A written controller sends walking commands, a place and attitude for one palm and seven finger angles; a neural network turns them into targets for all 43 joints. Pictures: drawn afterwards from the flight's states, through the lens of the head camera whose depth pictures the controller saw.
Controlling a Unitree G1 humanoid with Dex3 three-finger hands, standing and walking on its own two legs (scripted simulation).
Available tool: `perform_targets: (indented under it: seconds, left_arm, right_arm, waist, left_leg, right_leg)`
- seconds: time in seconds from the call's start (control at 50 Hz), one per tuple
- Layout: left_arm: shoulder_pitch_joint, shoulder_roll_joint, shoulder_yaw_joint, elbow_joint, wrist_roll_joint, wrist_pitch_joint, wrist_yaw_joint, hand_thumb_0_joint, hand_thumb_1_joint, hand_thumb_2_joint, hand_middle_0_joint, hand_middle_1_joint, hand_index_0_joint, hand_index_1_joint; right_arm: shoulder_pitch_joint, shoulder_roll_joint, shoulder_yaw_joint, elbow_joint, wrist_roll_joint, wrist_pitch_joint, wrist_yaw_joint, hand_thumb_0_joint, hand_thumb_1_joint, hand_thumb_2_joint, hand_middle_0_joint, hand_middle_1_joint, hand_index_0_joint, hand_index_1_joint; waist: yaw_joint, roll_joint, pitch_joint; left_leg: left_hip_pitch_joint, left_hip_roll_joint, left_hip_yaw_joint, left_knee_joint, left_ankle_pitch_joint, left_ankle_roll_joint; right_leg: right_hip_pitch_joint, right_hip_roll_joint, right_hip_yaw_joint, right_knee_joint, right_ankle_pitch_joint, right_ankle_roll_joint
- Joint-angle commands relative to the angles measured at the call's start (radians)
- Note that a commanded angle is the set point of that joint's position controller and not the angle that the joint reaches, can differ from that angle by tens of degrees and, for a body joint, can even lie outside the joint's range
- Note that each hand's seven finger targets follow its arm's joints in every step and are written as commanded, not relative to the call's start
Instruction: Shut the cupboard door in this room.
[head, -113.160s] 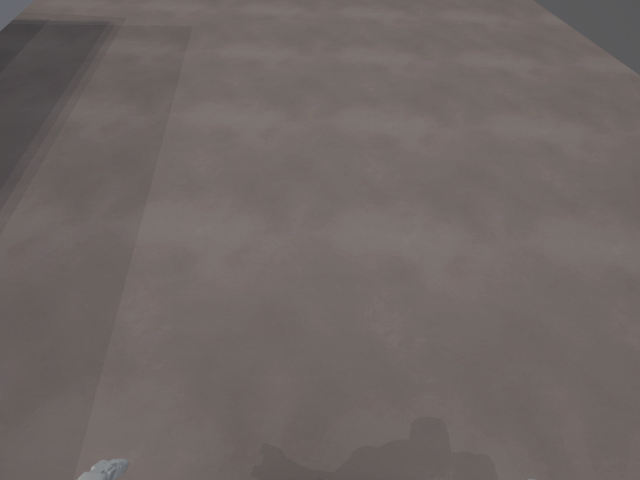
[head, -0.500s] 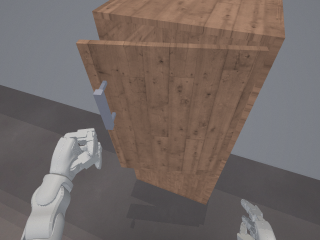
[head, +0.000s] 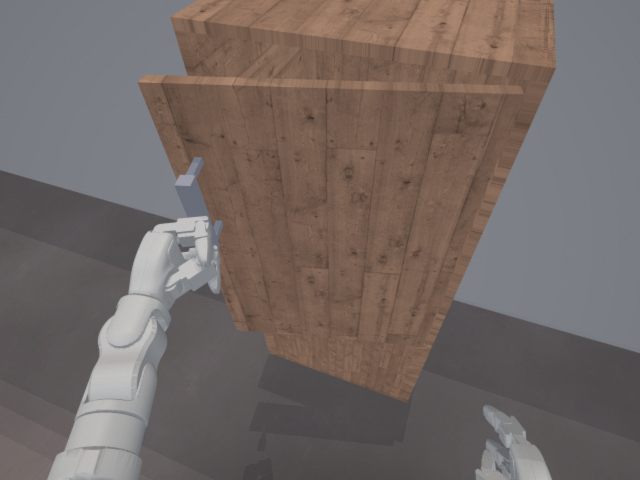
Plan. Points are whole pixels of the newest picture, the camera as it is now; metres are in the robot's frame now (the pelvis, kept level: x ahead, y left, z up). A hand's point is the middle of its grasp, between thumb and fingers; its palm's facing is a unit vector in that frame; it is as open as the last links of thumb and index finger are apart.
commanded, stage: bring the fist close to the handle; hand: left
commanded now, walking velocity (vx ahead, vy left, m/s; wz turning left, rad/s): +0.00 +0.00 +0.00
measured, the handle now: (204, 208) +0.44 +0.19 +0.10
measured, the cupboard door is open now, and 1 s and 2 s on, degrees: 15 9 0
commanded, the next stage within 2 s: push the door shut along its arc in 0.40 s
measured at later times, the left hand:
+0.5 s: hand (204, 258) +0.35 +0.16 +0.10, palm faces -0.06 -1.00 -0.03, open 3.1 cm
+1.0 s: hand (219, 227) +0.40 +0.16 +0.10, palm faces -0.18 -0.98 -0.03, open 3.1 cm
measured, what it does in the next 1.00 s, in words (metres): stands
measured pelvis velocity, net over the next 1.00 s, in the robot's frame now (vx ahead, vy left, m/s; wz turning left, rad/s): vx -0.01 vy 0.01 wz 0.00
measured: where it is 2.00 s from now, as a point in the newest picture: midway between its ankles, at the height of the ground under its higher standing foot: outside the picture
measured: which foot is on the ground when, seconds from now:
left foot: down 0.00-1.00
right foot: down 0.00-1.00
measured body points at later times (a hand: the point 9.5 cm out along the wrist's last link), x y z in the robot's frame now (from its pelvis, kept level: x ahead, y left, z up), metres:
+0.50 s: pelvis -0.01 +0.00 +0.00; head +0.02 -0.01 +0.45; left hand +0.35 +0.22 +0.11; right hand +0.14 -0.25 -0.09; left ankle +0.00 +0.12 -0.71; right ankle +0.02 -0.11 -0.71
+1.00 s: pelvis -0.01 +0.01 +0.00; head +0.04 +0.00 +0.44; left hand +0.41 +0.21 +0.11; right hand +0.11 -0.25 -0.11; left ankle +0.00 +0.12 -0.71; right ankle +0.02 -0.11 -0.71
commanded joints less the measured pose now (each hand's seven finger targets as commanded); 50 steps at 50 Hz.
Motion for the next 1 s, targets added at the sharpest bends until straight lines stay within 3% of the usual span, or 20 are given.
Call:
perform_targets:
  seconds: [0.0, 0.02, 0.06, 0.14, 0.18, 0.22, 0.32, 0.42, 0.44, 0.48, 0.52, 0.56, 0.62, 0.64, 0.72, 0.78, 0.82, 0.88, 0.92, 0.98]
  left_arm:
    - [-0.405, 0.179, 0.086, -0.144, -0.018, -0.085, 0.012, 0.000, 0.900, 0.900, -1.300, -1.500, -1.300, -1.500]
    - [-0.356, 0.211, 0.123, -0.133, -0.021, -0.092, 0.009, 0.000, 0.900, 0.900, -1.300, -1.500, -1.300, -1.500]
    - [-0.321, 0.189, 0.109, -0.143, -0.029, -0.103, -0.010, 0.000, 0.900, 0.900, -1.300, -1.500, -1.300, -1.500]
    - [-0.233, 0.206, 0.141, -0.093, -0.045, -0.103, -0.033, 0.000, 0.900, 0.900, -1.300, -1.500, -1.300, -1.500]
    - [-0.311, 0.193, 0.114, -0.111, -0.047, -0.105, -0.040, 0.000, 0.900, 0.900, -1.300, -1.500, -1.300, -1.500]
    - [-0.330, 0.218, 0.132, -0.138, -0.048, -0.115, -0.037, 0.000, 0.900, 0.900, -1.300, -1.500, -1.300, -1.500]
    - [-0.434, 0.209, 0.100, -0.143, -0.046, -0.136, -0.040, 0.000, 0.900, 0.900, -1.300, -1.500, -1.300, -1.500]
    - [-0.419, 0.225, 0.111, -0.054, -0.037, -0.127, -0.037, 0.000, 0.900, 0.900, -1.300, -1.500, -1.300, -1.500]
    - [-0.441, 0.188, 0.077, -0.061, -0.039, -0.123, -0.039, 0.000, 0.900, 0.900, -1.300, -1.500, -1.300, -1.500]
    - [-0.435, 0.186, 0.084, -0.051, -0.042, -0.119, -0.036, 0.000, 0.900, 0.900, -1.300, -1.500, -1.300, -1.500]
    - [-0.421, 0.235, 0.120, -0.049, -0.034, -0.121, -0.033, 0.000, 0.900, 0.900, -1.300, -1.500, -1.300, -1.500]
    - [-0.508, 0.196, 0.074, -0.032, -0.030, -0.121, -0.041, 0.000, 0.900, 0.900, -1.300, -1.500, -1.300, -1.500]
    - [-0.557, 0.240, 0.103, -0.008, -0.023, -0.130, -0.046, 0.000, 0.900, 0.900, -1.300, -1.500, -1.300, -1.500]
    - [-0.579, 0.208, 0.069, -0.002, -0.023, -0.131, -0.055, 0.000, 0.900, 0.900, -1.300, -1.500, -1.300, -1.500]
    - [-0.607, 0.234, 0.087, 0.060, -0.030, -0.135, -0.076, 0.000, 0.900, 0.900, -1.300, -1.500, -1.300, -1.500]
    - [-0.693, 0.199, 0.045, 0.082, -0.032, -0.141, -0.097, 0.000, 0.900, 0.900, -1.300, -1.500, -1.300, -1.500]
    - [-0.721, 0.245, 0.077, 0.140, -0.033, -0.142, -0.107, 0.000, 0.900, 0.900, -1.300, -1.500, -1.300, -1.500]
    - [-0.840, 0.217, 0.037, 0.211, -0.033, -0.148, -0.129, 0.000, 0.900, 0.900, -1.300, -1.500, -1.300, -1.500]
    - [-0.881, 0.226, 0.034, 0.238, -0.027, -0.159, -0.138, 0.000, 0.900, 0.900, -1.300, -1.500, -1.300, -1.500]
    - [-0.932, 0.257, 0.059, 0.330, -0.028, -0.163, -0.156, 0.000, 0.900, 0.900, -1.300, -1.500, -1.300, -1.500]
  right_arm:
    - [-0.051, -0.117, -0.048, -0.130, 0.005, -0.037, -0.009, 0.000, -0.900, -0.900, 0.200, 0.300, 0.200, 0.300]
    - [-0.046, -0.123, -0.054, -0.135, 0.002, -0.034, -0.009, 0.000, -0.900, -0.900, 0.200, 0.300, 0.200, 0.300]
    - [-0.047, -0.115, -0.051, -0.145, 0.004, -0.030, -0.002, 0.000, -0.900, -0.900, 0.200, 0.300, 0.200, 0.300]
    - [-0.043, -0.122, -0.055, -0.153, 0.010, -0.017, 0.004, 0.000, -0.900, -0.900, 0.200, 0.300, 0.200, 0.300]
    - [-0.043, -0.125, -0.055, -0.152, 0.013, -0.014, 0.002, 0.000, -0.900, -0.900, 0.200, 0.300, 0.200, 0.300]
    - [-0.044, -0.131, -0.061, -0.156, 0.010, -0.015, -0.005, 0.000, -0.900, -0.900, 0.200, 0.300, 0.200, 0.300]
    - [-0.044, -0.130, -0.060, -0.136, 0.011, -0.024, -0.018, 0.000, -0.900, -0.900, 0.200, 0.300, 0.200, 0.300]
    - [-0.041, -0.136, -0.057, -0.122, 0.012, -0.021, -0.020, 0.000, -0.900, -0.900, 0.200, 0.300, 0.200, 0.300]
    - [-0.045, -0.128, -0.053, -0.126, 0.016, -0.021, -0.017, 0.000, -0.900, -0.900, 0.200, 0.300, 0.200, 0.300]
    - [-0.039, -0.130, -0.057, -0.128, 0.014, -0.022, -0.013, 0.000, -0.900, -0.900, 0.200, 0.300, 0.200, 0.300]
    - [-0.033, -0.138, -0.057, -0.132, 0.011, -0.017, -0.012, 0.000, -0.900, -0.900, 0.200, 0.300, 0.200, 0.300]
    - [-0.033, -0.133, -0.051, -0.129, 0.013, -0.014, -0.010, 0.000, -0.900, -0.900, 0.200, 0.300, 0.200, 0.300]
    - [-0.027, -0.138, -0.055, -0.124, 0.011, -0.006, -0.013, 0.000, -0.900, -0.900, 0.200, 0.300, 0.200, 0.300]
    - [-0.030, -0.132, -0.050, -0.127, 0.013, -0.007, -0.011, 0.000, -0.900, -0.900, 0.200, 0.300, 0.200, 0.300]
    - [-0.007, -0.144, -0.054, -0.116, 0.011, 0.000, -0.014, 0.000, -0.900, -0.900, 0.200, 0.300, 0.200, 0.300]
    - [-0.001, -0.141, -0.052, -0.108, 0.013, 0.002, -0.011, 0.000, -0.900, -0.900, 0.200, 0.300, 0.200, 0.300]
    - [0.011, -0.151, -0.054, -0.099, 0.012, 0.009, -0.015, 0.000, -0.900, -0.900, 0.200, 0.300, 0.200, 0.300]
    - [0.015, -0.149, -0.051, -0.086, 0.016, 0.016, -0.017, 0.000, -0.900, -0.900, 0.200, 0.300, 0.200, 0.300]
    - [0.030, -0.156, -0.054, -0.081, 0.014, 0.017, -0.017, 0.000, -0.900, -0.900, 0.200, 0.300, 0.200, 0.300]
    - [0.054, -0.164, -0.056, -0.065, 0.010, 0.022, -0.015, 0.000, -0.900, -0.900, 0.200, 0.300, 0.200, 0.300]
  waist:
    - [-0.006, -0.042, -0.266]
    - [0.011, -0.062, -0.304]
    - [0.019, -0.030, -0.330]
    - [0.023, -0.079, -0.250]
    - [0.000, -0.075, -0.217]
    - [0.002, -0.091, -0.236]
    - [-0.023, -0.038, -0.260]
    - [-0.012, -0.033, -0.259]
    - [-0.020, -0.021, -0.254]
    - [-0.012, -0.033, -0.271]
    - [-0.002, -0.043, -0.290]
    - [-0.031, -0.061, -0.257]
    - [-0.025, -0.035, -0.288]
    - [-0.032, -0.009, -0.293]
    - [-0.035, -0.046, -0.309]
    - [-0.054, -0.025, -0.310]
    - [-0.056, -0.053, -0.302]
    - [-0.084, -0.042, -0.277]
    - [-0.081, 0.007, -0.313]
    - [-0.092, -0.029, -0.335]
  left_leg:
    - [0.054, -0.017, 0.011, -0.104, 0.180, 0.018]
    - [0.056, -0.016, 0.014, -0.099, 0.215, 0.020]
    - [0.057, -0.019, 0.025, -0.100, 0.269, 0.018]
    - [0.009, -0.017, 0.034, -0.110, 0.246, 0.019]
    - [0.007, -0.019, 0.034, -0.111, 0.195, 0.022]
    - [0.023, -0.018, 0.030, -0.109, 0.184, 0.026]
    - [0.055, -0.019, 0.021, -0.104, 0.153, 0.026]
    - [0.044, -0.017, 0.012, -0.109, 0.152, 0.024]
    - [0.046, -0.016, 0.011, -0.113, 0.151, 0.023]
    - [0.053, -0.014, 0.008, -0.111, 0.165, 0.020]
    - [0.053, -0.013, 0.006, -0.109, 0.205, 0.021]
    - [0.041, -0.011, 0.007, -0.108, 0.180, 0.021]
    - [0.057, -0.012, 0.005, -0.101, 0.193, 0.022]
    - [0.063, -0.012, 0.004, -0.102, 0.194, 0.020]
    - [0.061, -0.010, -0.002, -0.091, 0.236, 0.020]
    - [0.072, -0.010, -0.006, -0.086, 0.232, 0.018]
    - [0.056, -0.010, -0.009, -0.083, 0.215, 0.021]
    - [0.034, -0.013, -0.011, -0.081, 0.151, 0.022]
    - [0.055, -0.014, -0.018, -0.073, 0.165, 0.021]
    - [0.034, -0.013, -0.022, -0.058, 0.177, 0.021]
  right_leg:
    - [0.134, 0.005, 0.018, -0.110, 0.214, -0.006]
    - [0.176, 0.002, 0.023, -0.107, 0.257, -0.005]
    - [0.210, -0.001, 0.023, -0.091, 0.344, -0.006]
    - [0.200, 0.000, 0.027, -0.108, 0.341, 0.001]
    - [0.159, 0.002, 0.034, -0.126, 0.273, 0.004]
    - [0.167, 0.003, 0.035, -0.132, 0.244, 0.004]
    - [0.136, 0.005, 0.035, -0.132, 0.196, 0.003]
    - [0.129, 0.004, 0.028, -0.124, 0.189, -0.002]
    - [0.115, 0.003, 0.021, -0.120, 0.191, -0.003]
    - [0.119, 0.008, 0.015, -0.113, 0.208, -0.004]
    - [0.148, 0.008, 0.014, -0.101, 0.252, -0.007]
    - [0.111, 0.009, 0.013, -0.104, 0.236, -0.002]
    - [0.117, 0.009, 0.016, -0.097, 0.239, -0.007]
    - [0.108, 0.009, 0.013, -0.092, 0.242, -0.009]
    - [0.114, 0.012, 0.009, -0.081, 0.287, -0.011]
    - [0.080, 0.013, 0.006, -0.075, 0.286, -0.011]
    - [0.078, 0.015, 0.006, -0.077, 0.264, -0.012]
    - [0.028, 0.015, 0.011, -0.084, 0.203, -0.010]
    - [0.013, 0.016, 0.006, -0.069, 0.200, -0.017]
    - [0.006, 0.016, 0.007, -0.058, 0.219, -0.015]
